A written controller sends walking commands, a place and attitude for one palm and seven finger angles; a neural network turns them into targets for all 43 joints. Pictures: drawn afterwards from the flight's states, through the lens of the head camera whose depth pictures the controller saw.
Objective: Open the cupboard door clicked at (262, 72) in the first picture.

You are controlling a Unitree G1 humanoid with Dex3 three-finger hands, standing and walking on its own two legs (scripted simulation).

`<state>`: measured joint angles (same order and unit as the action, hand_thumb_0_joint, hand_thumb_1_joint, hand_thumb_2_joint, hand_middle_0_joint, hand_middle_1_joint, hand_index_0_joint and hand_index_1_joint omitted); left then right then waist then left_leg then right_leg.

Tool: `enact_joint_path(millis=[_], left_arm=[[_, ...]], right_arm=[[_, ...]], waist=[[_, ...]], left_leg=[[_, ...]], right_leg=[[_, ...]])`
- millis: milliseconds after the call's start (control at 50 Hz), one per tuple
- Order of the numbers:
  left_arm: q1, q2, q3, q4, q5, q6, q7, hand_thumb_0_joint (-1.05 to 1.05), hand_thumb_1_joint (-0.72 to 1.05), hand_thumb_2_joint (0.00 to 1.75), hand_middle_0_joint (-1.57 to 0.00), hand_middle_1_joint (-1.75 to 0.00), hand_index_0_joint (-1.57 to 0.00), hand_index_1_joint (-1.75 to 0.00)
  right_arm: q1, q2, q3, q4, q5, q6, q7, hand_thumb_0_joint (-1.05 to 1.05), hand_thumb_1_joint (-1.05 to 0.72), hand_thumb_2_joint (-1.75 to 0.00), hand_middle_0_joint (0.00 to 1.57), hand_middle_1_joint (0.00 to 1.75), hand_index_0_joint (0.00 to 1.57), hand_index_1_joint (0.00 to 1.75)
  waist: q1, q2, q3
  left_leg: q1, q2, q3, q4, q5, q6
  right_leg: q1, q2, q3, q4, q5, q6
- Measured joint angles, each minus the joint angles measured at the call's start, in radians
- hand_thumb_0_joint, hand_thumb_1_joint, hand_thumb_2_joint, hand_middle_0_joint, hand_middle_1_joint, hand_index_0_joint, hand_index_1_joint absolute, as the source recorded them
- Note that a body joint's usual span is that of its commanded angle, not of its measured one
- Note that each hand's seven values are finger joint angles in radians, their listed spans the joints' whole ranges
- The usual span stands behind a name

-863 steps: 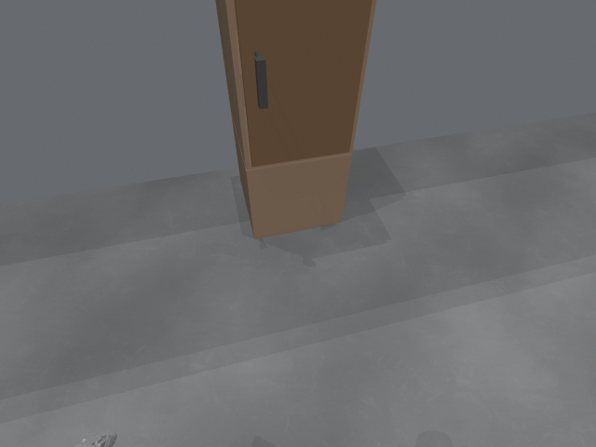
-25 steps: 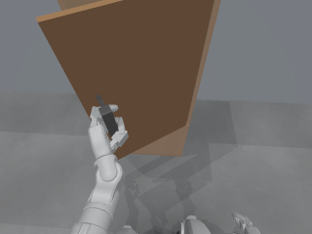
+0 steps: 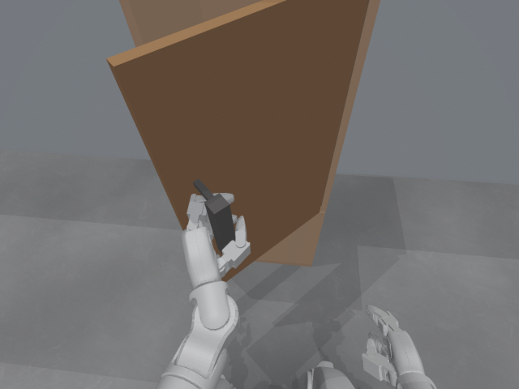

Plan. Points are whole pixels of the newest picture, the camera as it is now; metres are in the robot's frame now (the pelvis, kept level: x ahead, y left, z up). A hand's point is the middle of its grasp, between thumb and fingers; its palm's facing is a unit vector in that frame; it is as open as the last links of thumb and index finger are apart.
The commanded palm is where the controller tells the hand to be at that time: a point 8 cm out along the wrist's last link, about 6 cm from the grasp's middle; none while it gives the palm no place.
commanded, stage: open thumb and fingers to let go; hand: left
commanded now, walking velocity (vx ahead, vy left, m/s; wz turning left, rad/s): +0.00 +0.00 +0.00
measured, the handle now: (214, 219) +0.36 +0.10 +0.05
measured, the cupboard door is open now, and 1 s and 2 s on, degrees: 45 47 47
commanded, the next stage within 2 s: slide the hand sideways off the handle in 0.66 s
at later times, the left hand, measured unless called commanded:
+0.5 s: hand (242, 237) +0.33 +0.05 +0.05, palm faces +0.35 -0.94 -0.02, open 14.2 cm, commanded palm +0.29 +0.09 +0.05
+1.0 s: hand (234, 261) +0.29 +0.06 +0.05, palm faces -0.18 -0.98 -0.03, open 16.1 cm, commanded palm +0.27 +0.10 +0.05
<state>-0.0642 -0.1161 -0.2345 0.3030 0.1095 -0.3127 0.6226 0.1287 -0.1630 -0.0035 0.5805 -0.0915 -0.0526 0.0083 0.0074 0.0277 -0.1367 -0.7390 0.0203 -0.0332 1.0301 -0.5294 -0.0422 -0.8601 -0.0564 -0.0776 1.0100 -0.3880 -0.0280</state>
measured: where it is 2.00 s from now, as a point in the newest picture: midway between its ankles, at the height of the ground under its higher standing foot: outside the picture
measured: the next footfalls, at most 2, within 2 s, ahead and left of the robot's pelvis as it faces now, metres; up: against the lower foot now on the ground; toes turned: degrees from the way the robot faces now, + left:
none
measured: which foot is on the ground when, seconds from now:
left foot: down 0.00-1.00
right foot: down 0.00-1.00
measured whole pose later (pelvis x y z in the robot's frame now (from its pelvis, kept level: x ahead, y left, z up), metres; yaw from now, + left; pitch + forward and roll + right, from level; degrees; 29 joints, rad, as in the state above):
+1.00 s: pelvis -0.01 +0.01 +0.00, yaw +0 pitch +12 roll +0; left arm -0.06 0.06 -0.22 0.26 -0.06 -0.34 0.04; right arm 0.22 -0.22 0.00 0.53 -0.01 -0.08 -0.02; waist 0.00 0.04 -0.10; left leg -0.74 0.00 -0.03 1.05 -0.53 -0.02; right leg -0.85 -0.07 -0.07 1.02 -0.38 -0.01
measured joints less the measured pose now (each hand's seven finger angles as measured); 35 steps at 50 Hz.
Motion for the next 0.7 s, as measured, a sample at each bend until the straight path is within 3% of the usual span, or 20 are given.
enact_joint_path(millis=[120,400,540,700], left_arm=[[-0.027,-0.006,0.018,0.012,-0.006,0.002,-0.003,0.01,0.40,0.68,-0.36,-1.30,-0.35,-1.30],[-0.044,-0.009,0.034,0.035,-0.002,-0.003,0.012,0.00,-0.33,0.37,-0.30,-1.17,-0.30,-1.17],[-0.051,-0.010,0.041,0.044,-0.001,-0.013,0.018,-0.01,-0.46,0.31,-0.27,-0.94,-0.26,-0.95],[-0.057,-0.011,0.029,0.056,0.002,-0.022,0.005,-0.01,-0.49,0.30,-0.38,-0.72,-0.35,-0.76]], right_arm=[[0.008,0.001,0.005,-0.004,-0.001,0.005,-0.001,0.00,-0.90,-0.90,0.21,0.30,0.20,0.30],[0.071,-0.028,-0.017,0.027,0.001,0.013,-0.007,0.01,-0.90,-0.90,0.20,0.30,0.20,0.30],[0.075,-0.030,-0.020,0.035,0.000,0.008,-0.011,0.01,-0.90,-0.90,0.20,0.30,0.20,0.30],[0.054,-0.027,-0.016,0.036,-0.001,0.005,-0.014,0.01,-0.90,-0.90,0.20,0.30,0.20,0.30]], waist=[[0.006,0.002,-0.003],[-0.014,-0.001,0.004],[-0.020,-0.002,0.006],[-0.009,-0.001,0.008]], left_leg=[[-0.004,-0.002,-0.005,0.000,0.005,-0.002],[-0.011,0.001,0.003,-0.005,0.013,-0.003],[-0.013,0.001,0.006,-0.009,0.015,-0.002],[-0.018,-0.004,0.003,-0.004,0.017,0.001]], right_leg=[[-0.002,-0.003,-0.004,0.000,0.003,-0.002],[-0.015,0.002,0.004,-0.002,0.013,-0.004],[-0.017,0.003,0.006,-0.007,0.017,-0.004],[-0.018,-0.002,0.004,-0.006,0.018,-0.001]])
